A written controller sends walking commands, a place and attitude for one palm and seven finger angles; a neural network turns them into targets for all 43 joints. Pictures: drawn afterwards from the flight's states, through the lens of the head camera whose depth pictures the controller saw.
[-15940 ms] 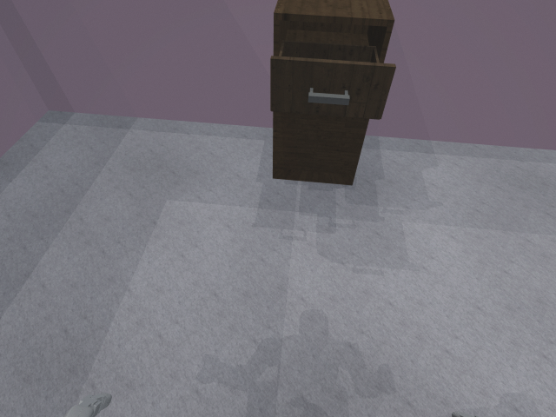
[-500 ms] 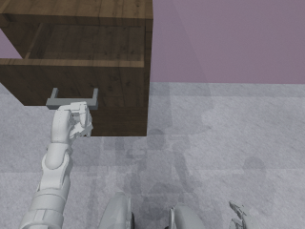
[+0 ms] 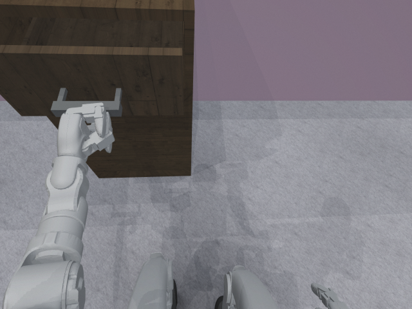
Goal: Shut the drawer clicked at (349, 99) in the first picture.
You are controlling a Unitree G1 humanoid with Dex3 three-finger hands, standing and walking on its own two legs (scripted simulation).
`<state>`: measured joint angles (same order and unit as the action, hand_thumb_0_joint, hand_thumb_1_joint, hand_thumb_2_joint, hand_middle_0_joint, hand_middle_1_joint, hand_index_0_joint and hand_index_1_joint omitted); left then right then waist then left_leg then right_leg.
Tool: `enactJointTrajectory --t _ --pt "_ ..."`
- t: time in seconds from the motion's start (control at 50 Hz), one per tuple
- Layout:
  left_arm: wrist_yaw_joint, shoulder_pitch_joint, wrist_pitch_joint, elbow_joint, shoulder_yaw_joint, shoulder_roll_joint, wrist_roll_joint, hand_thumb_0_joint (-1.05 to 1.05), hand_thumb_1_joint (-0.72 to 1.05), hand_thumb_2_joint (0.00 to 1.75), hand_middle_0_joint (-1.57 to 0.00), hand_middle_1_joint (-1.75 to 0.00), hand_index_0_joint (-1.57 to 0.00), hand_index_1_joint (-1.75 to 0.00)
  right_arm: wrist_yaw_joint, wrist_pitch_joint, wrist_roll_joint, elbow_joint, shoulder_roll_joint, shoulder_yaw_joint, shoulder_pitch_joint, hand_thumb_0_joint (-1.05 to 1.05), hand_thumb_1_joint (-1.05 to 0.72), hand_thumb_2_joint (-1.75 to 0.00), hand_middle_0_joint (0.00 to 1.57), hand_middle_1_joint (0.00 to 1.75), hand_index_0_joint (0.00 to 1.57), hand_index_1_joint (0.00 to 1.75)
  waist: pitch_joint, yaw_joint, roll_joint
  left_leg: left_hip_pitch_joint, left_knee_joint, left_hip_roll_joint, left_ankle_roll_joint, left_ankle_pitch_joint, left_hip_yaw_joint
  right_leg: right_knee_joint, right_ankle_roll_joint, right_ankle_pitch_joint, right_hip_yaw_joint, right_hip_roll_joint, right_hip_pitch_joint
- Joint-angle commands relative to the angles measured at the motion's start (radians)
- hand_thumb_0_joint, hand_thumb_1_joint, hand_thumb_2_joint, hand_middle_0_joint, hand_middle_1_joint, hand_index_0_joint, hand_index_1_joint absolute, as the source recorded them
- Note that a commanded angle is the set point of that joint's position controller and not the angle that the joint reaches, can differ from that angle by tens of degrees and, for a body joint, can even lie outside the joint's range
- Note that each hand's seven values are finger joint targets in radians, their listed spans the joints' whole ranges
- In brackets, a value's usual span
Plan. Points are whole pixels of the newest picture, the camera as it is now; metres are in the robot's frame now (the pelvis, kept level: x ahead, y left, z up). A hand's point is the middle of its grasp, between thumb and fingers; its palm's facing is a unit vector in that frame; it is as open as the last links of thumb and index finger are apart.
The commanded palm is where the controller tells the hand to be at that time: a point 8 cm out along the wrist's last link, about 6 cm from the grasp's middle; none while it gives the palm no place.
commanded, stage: push the drawer shut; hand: left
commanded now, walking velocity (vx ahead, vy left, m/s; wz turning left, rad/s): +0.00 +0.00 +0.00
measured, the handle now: (89, 100) +0.51 +0.24 +0.04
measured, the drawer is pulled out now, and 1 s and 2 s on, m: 0.09 0.00 0.00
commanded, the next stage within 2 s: pull the fist back off the drawer in 1.16 s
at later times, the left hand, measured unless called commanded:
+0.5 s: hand (114, 105) +0.50 +0.19 +0.04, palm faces +0.04 -1.00 -0.05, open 3.1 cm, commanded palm +0.49 +0.23 +0.04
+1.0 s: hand (107, 94) +0.53 +0.21 +0.03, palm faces +0.05 -1.00 -0.05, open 2.9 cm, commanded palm +0.55 +0.22 +0.04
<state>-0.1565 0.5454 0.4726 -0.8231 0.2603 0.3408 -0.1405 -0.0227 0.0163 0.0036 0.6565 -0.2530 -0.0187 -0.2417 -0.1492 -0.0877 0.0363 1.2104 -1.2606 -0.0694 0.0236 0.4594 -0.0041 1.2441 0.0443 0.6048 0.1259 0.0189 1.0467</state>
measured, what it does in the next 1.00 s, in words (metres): stands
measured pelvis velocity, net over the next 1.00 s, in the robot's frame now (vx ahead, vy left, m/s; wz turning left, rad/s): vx -0.01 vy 0.01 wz -0.03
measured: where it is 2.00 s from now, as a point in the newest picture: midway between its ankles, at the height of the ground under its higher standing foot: outside the picture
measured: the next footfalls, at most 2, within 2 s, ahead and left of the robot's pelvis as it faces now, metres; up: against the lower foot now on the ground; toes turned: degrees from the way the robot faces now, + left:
none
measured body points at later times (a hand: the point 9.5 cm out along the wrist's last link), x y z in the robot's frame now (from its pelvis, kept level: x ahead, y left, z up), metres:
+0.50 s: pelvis +0.00 +0.01 -0.01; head +0.15 +0.03 +0.42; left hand +0.49 +0.24 +0.04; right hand +0.03 -0.26 -0.12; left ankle +0.07 +0.11 -0.62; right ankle -0.01 -0.10 -0.62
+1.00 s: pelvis -0.01 +0.01 -0.02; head +0.16 +0.05 +0.39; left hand +0.52 +0.26 +0.04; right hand -0.01 -0.26 -0.13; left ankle +0.07 +0.11 -0.62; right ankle -0.01 -0.10 -0.62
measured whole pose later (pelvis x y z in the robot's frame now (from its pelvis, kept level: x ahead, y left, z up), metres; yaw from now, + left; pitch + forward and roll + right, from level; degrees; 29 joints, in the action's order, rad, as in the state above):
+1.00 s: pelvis -0.01 +0.01 -0.02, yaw -2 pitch +29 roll -7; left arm -0.17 1.01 0.44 -1.21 0.38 0.57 -0.01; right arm 0.01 -0.04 0.04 0.67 -0.26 -0.05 -0.33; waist -0.13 -0.20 0.04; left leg 1.41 -1.35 -0.08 0.04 0.46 0.03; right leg 1.30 0.03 0.59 0.15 0.03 1.22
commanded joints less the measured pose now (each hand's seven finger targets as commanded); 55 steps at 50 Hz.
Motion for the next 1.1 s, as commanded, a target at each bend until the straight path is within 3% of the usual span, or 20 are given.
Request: enactJointTrajectory --t 0.0,0.02,0.08,0.1,0.12,0.18,0.24,0.36,0.42,0.5,0.56,0.58,0.64,0.68,0.74,0.82,0.92,1.0,1.08 --pt "0.01 0.469 0.068 0.167 0.078 0.222 -0.019 0.0 0.9 0.9 -1.4 -1.6 -1.4 -1.6 -0.008 0.019 -0.001 -0.071 -0.163 0.055 -0.112 0.0 -0.9 -0.9 0.2 0.3 0.2 0.3 -0.452 -0.043 0.063 -0.426 0.103 0.032 0.009 -0.192 0.06 -0.208 -0.026 -0.258 -0.12 0.021 -0.076" --pt "0.009 0.481 0.066 0.143 0.092 0.243 -0.016 0.0 0.9 0.9 -1.4 -1.6 -1.4 -1.6 -0.008 0.015 -0.001 -0.068 -0.165 0.055 -0.117 0.0 -0.9 -0.9 0.2 0.3 0.2 0.3 -0.439 -0.048 0.051 -0.411 0.1 0.031 0.011 -0.188 0.057 -0.21 -0.027 -0.26 -0.124 0.022 -0.076" --pt "0.002 0.531 0.07 0.107 0.098 0.259 -0.006 0.0 0.9 0.9 -1.4 -1.6 -1.4 -1.6 -0.003 0.008 0.002 -0.064 -0.164 0.053 -0.132 0.0 -0.9 -0.9 0.2 0.3 0.2 0.3 -0.444 -0.051 0.094 -0.419 0.096 0.03 0.009 -0.196 0.061 -0.199 -0.024 -0.257 -0.12 0.025 -0.052" --pt "0.003 0.541 0.07 0.086 0.105 0.269 -0.002 0.0 0.9 0.9 -1.4 -1.6 -1.4 -1.6 -0.002 0.004 0.003 -0.063 -0.167 0.053 -0.14 0.0 -0.9 -0.9 0.2 0.3 0.2 0.3 -0.435 -0.054 0.078 -0.415 0.098 0.028 0.01 -0.196 0.064 -0.198 -0.024 -0.254 -0.116 0.026 -0.049" --pt "0.002 0.57 0.071 0.086 0.097 0.259 -0.002 0.0 0.9 0.9 -1.4 -1.6 -1.4 -1.6 0.0 0.003 0.006 -0.064 -0.166 0.054 -0.144 0.0 -0.9 -0.9 0.2 0.3 0.2 0.3 -0.449 -0.065 0.077 -0.413 0.093 0.029 0.013 -0.196 0.062 -0.198 -0.027 -0.256 -0.119 0.026 -0.049" --pt "-0.001 0.586 0.074 0.066 0.127 0.299 0.006 0.0 0.9 0.9 -1.4 -1.6 -1.4 -1.6 0.004 -0.006 0.009 -0.061 -0.173 0.055 -0.163 0.0 -0.9 -0.9 0.2 0.3 0.2 0.3 -0.477 -0.058 0.097 -0.437 0.09 0.026 0.012 -0.235 0.068 -0.184 -0.023 -0.283 -0.112 0.03 -0.041" --pt "-0.002 0.617 0.075 0.044 0.109 0.274 0.011 0.0 0.9 0.9 -1.4 -1.6 -1.4 -1.6 0.011 -0.014 0.012 -0.059 -0.172 0.057 -0.18 0.0 -0.9 -0.9 0.2 0.3 0.2 0.3 -0.49 -0.071 0.104 -0.47 0.091 0.025 0.013 -0.251 0.079 -0.177 -0.021 -0.284 -0.101 0.034 -0.011" --pt "0.009 0.637 0.074 0.021 0.156 0.331 0.029 0.0 0.9 0.9 -1.4 -1.6 -1.4 -1.6 0.019 -0.037 0.019 -0.053 -0.181 0.06 -0.211 0.0 -0.9 -0.9 0.2 0.3 0.2 0.3 -0.514 -0.072 0.094 -0.482 0.085 0.019 0.013 -0.3 0.081 -0.172 -0.023 -0.326 -0.097 0.039 -0.017" --pt "0.014 0.68 0.069 -0.009 0.153 0.331 0.039 0.0 0.9 0.9 -1.4 -1.6 -1.4 -1.6 0.022 -0.045 0.02 -0.051 -0.178 0.057 -0.218 0.0 -0.9 -0.9 0.2 0.3 0.2 0.3 -0.481 -0.084 0.105 -0.449 0.082 0.021 0.014 -0.265 0.077 -0.179 -0.025 -0.297 -0.1 0.04 -0.007" --pt "0.017 0.744 0.068 -0.049 0.185 0.392 0.052 0.0 0.9 0.9 -1.4 -1.6 -1.4 -1.6 0.019 -0.051 0.024 -0.043 -0.187 0.052 -0.23 0.0 -0.9 -0.9 0.2 0.3 0.2 0.3 -0.465 -0.098 0.108 -0.431 0.072 0.017 0.017 -0.248 0.083 -0.175 -0.023 -0.272 -0.098 0.043 0.021" --pt "0.011 0.788 0.07 -0.067 0.168 0.382 0.061 0.0 0.9 0.9 -1.4 -1.6 -1.4 -1.6 0.021 -0.053 0.026 -0.046 -0.186 0.048 -0.239 0.0 -0.9 -0.9 0.2 0.3 0.2 0.3 -0.491 -0.109 0.145 -0.459 0.07 0.016 0.015 -0.26 0.092 -0.165 -0.02 -0.265 -0.089 0.044 0.051" --pt "0.012 0.809 0.07 -0.062 0.179 0.404 0.063 0.0 0.9 0.9 -1.4 -1.6 -1.4 -1.6 0.021 -0.055 0.028 -0.042 -0.192 0.049 -0.242 0.0 -0.9 -0.9 0.2 0.3 0.2 0.3 -0.498 -0.112 0.155 -0.474 0.068 0.011 0.013 -0.261 0.1 -0.161 -0.019 -0.258 -0.086 0.044 0.071" --pt "0.014 0.859 0.06 -0.094 0.17 0.403 0.07 0.0 0.9 0.9 -1.4 -1.6 -1.4 -1.6 0.021 -0.057 0.032 -0.037 -0.197 0.047 -0.256 0.0 -0.9 -0.9 0.2 0.3 0.2 0.3 -0.486 -0.135 0.146 -0.471 0.061 0.009 0.017 -0.259 0.111 -0.155 -0.019 -0.249 -0.08 0.046 0.103" --pt "0.015 0.878 0.058 -0.077 0.179 0.423 0.077 0.0 0.9 0.9 -1.4 -1.6 -1.4 -1.6 0.022 -0.061 0.035 -0.037 -0.199 0.048 -0.263 0.0 -0.9 -0.9 0.2 0.3 0.2 0.3 -0.529 -0.13 0.182 -0.497 0.055 0.006 0.015 -0.288 0.113 -0.15 -0.018 -0.265 -0.08 0.045 0.104" --pt "0.012 0.924 0.048 -0.095 0.169 0.42 0.08 0.0 0.9 0.9 -1.4 -1.6 -1.4 -1.6 0.024 -0.064 0.037 -0.033 -0.2 0.046 -0.274 0.0 -0.9 -0.9 0.2 0.3 0.2 0.3 -0.529 -0.15 0.17 -0.492 0.045 0.005 0.018 -0.298 0.122 -0.143 -0.019 -0.27 -0.075 0.048 0.12" --pt "0.019 0.998 0.034 -0.112 0.173 0.457 0.092 0.0 0.9 0.9 -1.4 -1.6 -1.4 -1.6 0.019 -0.063 0.035 -0.025 -0.207 0.041 -0.282 0.0 -0.9 -0.9 0.2 0.3 0.2 0.3 -0.514 -0.168 0.177 -0.445 0.038 0.005 0.02 -0.218 0.121 -0.152 -0.02 -0.217 -0.083 0.049 0.135" --pt "0.028 1.1 0.024 -0.121 0.137 0.459 0.103 0.0 0.9 0.9 -1.4 -1.6 -1.4 -1.6 0.013 -0.051 0.04 -0.013 -0.212 0.032 -0.29 0.0 -0.9 -0.9 0.2 0.3 0.2 0.3 -0.493 -0.205 0.211 -0.441 0.038 0.003 0.021 -0.15 0.14 -0.145 -0.019 -0.166 -0.076 0.05 0.203" --pt "0.028 1.158 0.018 -0.117 0.137 0.497 0.111 0.0 0.9 0.9 -1.4 -1.6 -1.4 -1.6 0.008 -0.035 0.042 -0.009 -0.218 0.025 -0.294 0.0 -0.9 -0.9 0.2 0.3 0.2 0.3 -0.516 -0.209 0.264 -0.44 0.035 0.002 0.02 -0.109 0.149 -0.136 -0.015 -0.14 -0.076 0.049 0.229" --pt "0.022 1.179 -0.005 -0.152 0.108 0.489 0.11 0.0 0.9 0.9 -1.4 -1.6 -1.4 -1.6 0.002 -0.018 0.04 -0.006 -0.225 0.016 -0.291 0.0 -0.9 -0.9 0.2 0.3 0.2 0.3 -0.484 -0.226 0.267 -0.418 0.05 -0.003 0.02 -0.027 0.167 -0.137 -0.015 -0.1 -0.074 0.049 0.266"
